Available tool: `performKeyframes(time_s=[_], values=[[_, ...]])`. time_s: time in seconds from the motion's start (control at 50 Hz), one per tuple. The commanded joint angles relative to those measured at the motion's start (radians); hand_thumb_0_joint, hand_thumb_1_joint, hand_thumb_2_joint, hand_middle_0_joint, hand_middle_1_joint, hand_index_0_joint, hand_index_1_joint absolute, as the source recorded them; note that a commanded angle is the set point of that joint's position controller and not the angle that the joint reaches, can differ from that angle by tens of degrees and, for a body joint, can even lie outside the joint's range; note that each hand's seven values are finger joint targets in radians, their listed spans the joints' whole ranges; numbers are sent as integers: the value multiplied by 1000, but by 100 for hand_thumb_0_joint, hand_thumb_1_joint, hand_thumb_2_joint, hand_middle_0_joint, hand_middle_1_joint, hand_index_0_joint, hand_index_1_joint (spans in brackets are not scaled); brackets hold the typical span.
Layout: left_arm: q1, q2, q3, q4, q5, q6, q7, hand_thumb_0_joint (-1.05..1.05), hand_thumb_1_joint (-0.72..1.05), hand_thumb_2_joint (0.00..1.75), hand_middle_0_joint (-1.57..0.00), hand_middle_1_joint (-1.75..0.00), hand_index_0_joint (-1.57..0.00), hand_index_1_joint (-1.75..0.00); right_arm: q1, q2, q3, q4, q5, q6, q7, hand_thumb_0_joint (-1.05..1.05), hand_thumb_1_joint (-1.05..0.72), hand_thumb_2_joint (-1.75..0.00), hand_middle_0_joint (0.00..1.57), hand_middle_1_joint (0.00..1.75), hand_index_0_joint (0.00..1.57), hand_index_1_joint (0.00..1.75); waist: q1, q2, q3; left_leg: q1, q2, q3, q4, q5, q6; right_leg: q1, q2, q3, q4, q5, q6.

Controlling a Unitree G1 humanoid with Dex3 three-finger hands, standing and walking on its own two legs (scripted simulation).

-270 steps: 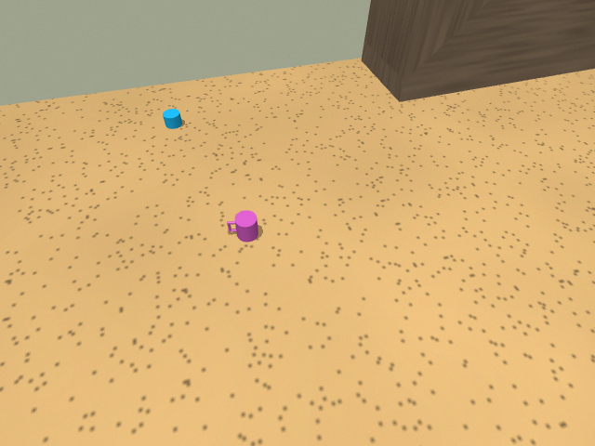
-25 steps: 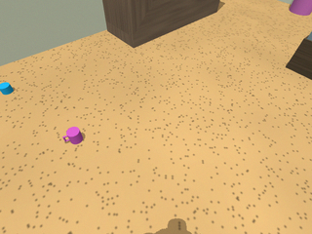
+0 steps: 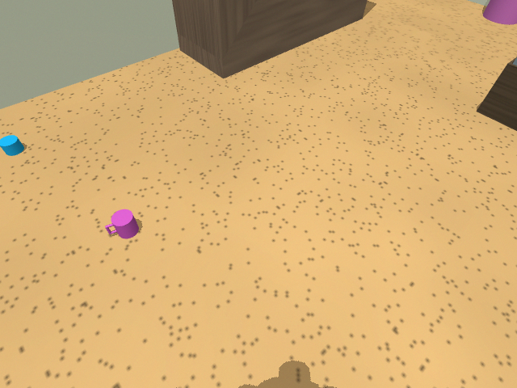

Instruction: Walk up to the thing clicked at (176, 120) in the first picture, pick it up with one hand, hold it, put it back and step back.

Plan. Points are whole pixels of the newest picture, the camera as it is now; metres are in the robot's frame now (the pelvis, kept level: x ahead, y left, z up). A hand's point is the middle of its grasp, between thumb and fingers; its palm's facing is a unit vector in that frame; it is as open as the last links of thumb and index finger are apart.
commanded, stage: walk up
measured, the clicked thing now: (11, 145) +1.38 +1.38 -0.75
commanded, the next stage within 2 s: none
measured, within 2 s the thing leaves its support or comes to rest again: neither
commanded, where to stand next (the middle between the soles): +1.31 -0.05 m, yaw -1 degrees
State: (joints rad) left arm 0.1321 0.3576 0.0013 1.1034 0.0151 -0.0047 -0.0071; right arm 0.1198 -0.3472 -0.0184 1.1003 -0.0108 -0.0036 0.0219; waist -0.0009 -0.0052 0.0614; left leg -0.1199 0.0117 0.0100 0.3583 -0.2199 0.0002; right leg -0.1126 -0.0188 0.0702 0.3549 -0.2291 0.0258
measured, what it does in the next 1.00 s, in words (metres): walks ahead: right foot, then left foot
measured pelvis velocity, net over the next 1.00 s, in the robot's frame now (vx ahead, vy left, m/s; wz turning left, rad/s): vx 0.39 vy -0.04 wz -0.02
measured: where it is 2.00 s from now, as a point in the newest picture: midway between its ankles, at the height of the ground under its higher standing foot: (269, 232)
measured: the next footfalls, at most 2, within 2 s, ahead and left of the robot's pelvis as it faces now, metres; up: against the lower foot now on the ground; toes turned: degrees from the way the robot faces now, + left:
right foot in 0.26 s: +0.16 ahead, -0.19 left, +0.00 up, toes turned -7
left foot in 0.70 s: +0.41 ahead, +0.09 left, +0.00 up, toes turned +6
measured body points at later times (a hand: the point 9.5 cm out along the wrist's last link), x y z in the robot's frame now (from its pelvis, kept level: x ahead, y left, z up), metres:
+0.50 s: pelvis +0.13 -0.07 -0.01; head +0.13 -0.09 +0.44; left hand +0.16 +0.26 -0.11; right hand +0.20 -0.40 -0.13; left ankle +0.22 +0.07 -0.69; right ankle +0.12 -0.18 -0.75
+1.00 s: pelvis +0.39 -0.04 -0.01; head +0.41 -0.03 +0.44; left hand +0.48 +0.29 -0.12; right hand +0.45 -0.36 -0.11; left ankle +0.37 +0.09 -0.75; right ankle +0.50 -0.19 -0.71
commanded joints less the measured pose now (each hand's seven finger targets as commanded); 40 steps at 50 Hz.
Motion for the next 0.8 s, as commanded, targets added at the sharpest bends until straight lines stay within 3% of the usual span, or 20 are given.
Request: performKeyframes(time_s=[0.0,0.02,0.04,0.08,0.16,0.2,0.22,0.24,0.26,0.28,0.32,0.36,0.5,0.6,0.64,0.68,0.7,0.72,0.74,0.78], values=[[-127,267,99,-156,30,-33,-40,0,90,90,-20,-30,-20,-30,124,-369,-145,-80,-22,-51,13,0,-90,-90,20,30,20,30,-89,168,-26,182,269,-325,-189,-652,183,-459,20,-70,316,-326,-56],[-162,261,101,-184,35,-37,-43,0,90,90,-20,-30,-20,-30,146,-375,-155,-94,-23,-58,14,0,-90,-90,20,30,20,30,-104,182,49,183,393,-445,-254,-613,248,-605,-16,-45,464,-292,-47],[-172,259,99,-190,31,-46,-48,0,90,90,-20,-30,-20,-30,147,-367,-156,-105,-23,-66,16,0,-90,-90,20,30,20,30,-95,112,79,151,419,-459,-260,-540,271,-618,-57,3,474,-264,-47],[-109,260,98,-185,14,-55,-67,0,90,90,-20,-30,-20,-30,80,-338,-144,-146,-23,-74,15,0,-90,-90,20,30,20,30,-49,113,39,128,353,-336,-255,-449,235,-546,-87,4,434,-222,-46],[43,258,121,-155,13,-56,-87,0,90,90,-20,-30,-20,-30,-46,-333,-145,-204,-28,-69,33,0,-90,-90,20,30,20,30,38,227,-20,-107,229,-111,-164,-360,168,-154,-57,-104,252,-88,-34],[208,270,140,-93,15,-61,-74,0,90,90,-20,-30,-20,-30,-87,-292,-134,-223,-33,-57,33,0,-90,-90,20,30,20,30,129,102,-52,-355,150,-5,57,-438,127,182,-5,-169,188,25,-36],[356,314,160,-51,17,-68,-59,0,90,90,-20,-30,-20,-30,-75,-234,-114,-230,-45,-52,31,0,-90,-90,20,30,20,30,193,-86,-110,-535,73,53,319,-513,100,387,0,-151,191,-86,-40],[470,393,186,-54,31,-73,-41,0,90,90,-20,-30,-20,-30,-60,-161,-82,-251,-41,-51,33,0,-90,-90,20,30,20,30,247,-355,-89,-678,-66,43,697,-499,74,360,-174,152,-23,-448,-62],[346,441,175,-125,34,-86,-32,0,90,90,-20,-30,-20,-30,-36,-188,-87,-270,-12,-46,29,0,-90,-90,20,30,20,30,174,-280,-53,-690,-94,-125,850,-375,39,170,-418,639,-315,-800,-147],[160,457,162,-187,15,-88,-32,0,90,90,-20,-30,-20,-30,-16,-275,-109,-242,-12,-44,25,0,-90,-90,20,30,20,30,87,-148,58,-634,3,-218,863,-254,36,-18,-448,681,-370,-871,-185],[30,376,146,-219,6,-97,-28,0,90,90,-20,-30,-20,-30,75,-321,-119,-177,2,-48,36,0,-90,-90,20,30,20,30,2,-88,89,-542,63,-186,781,-105,22,-75,-314,372,-291,-581,-167],[45,327,134,-217,-2,-104,-28,0,90,90,-20,-30,-20,-30,156,-299,-116,-140,4,-44,48,0,-90,-90,20,30,20,30,-12,-111,38,-444,61,-154,688,-34,11,-87,-245,171,-253,-381,-149],[82,358,156,-241,5,-120,-23,0,90,90,-20,-30,-20,-30,43,-278,-115,-228,-13,-41,80,0,-90,-90,20,30,20,30,18,-78,80,-511,93,-121,437,45,-22,-18,-281,65,-271,-334,-214],[135,349,149,-236,10,-111,-33,0,90,90,-20,-30,-20,-30,-37,-248,-112,-273,-15,-52,92,0,-90,-90,20,30,20,30,52,-46,53,-347,99,28,243,98,15,23,-240,-67,-170,-66,-194],[141,347,139,-238,0,-102,-32,0,90,90,-20,-30,-20,-30,3,-246,-117,-266,-19,-61,81,0,-90,-90,20,30,20,30,29,-39,16,-236,68,67,187,54,30,25,-234,-95,-29,149,-192],[164,291,111,-252,-3,-91,-27,0,90,90,-20,-30,-20,-30,262,-310,-151,-195,-38,-73,56,0,-90,-90,20,30,20,30,-93,119,-135,137,10,75,144,-28,88,-103,-138,-179,406,338,-147],[214,205,85,-271,-17,-86,-25,0,90,90,-20,-30,-20,-30,390,-401,-181,-188,-52,-80,37,0,-90,-90,20,30,20,30,-139,329,-234,343,228,-273,58,-229,168,-345,-36,-201,731,82,-90],[210,239,96,-281,-31,-88,-20,0,90,90,-20,-30,-20,-30,358,-469,-193,-227,-20,-86,34,0,-90,-90,20,30,20,30,-127,340,-244,393,414,-727,-115,-288,282,-567,108,-81,866,-305,-78],[110,316,97,-281,-16,-91,-15,0,90,90,-20,-30,-20,-30,321,-446,-196,-233,13,-82,32,0,-90,-90,20,30,20,30,-134,146,-207,296,411,-668,-115,-254,291,-558,21,50,909,-275,-92],[169,290,90,-251,-36,-94,-21,0,90,90,-20,-30,-20,-30,203,-366,-149,-272,15,-84,18,0,-90,-90,20,30,20,30,-48,96,-106,165,342,-349,-63,-71,243,-539,-48,51,857,-154,-81]])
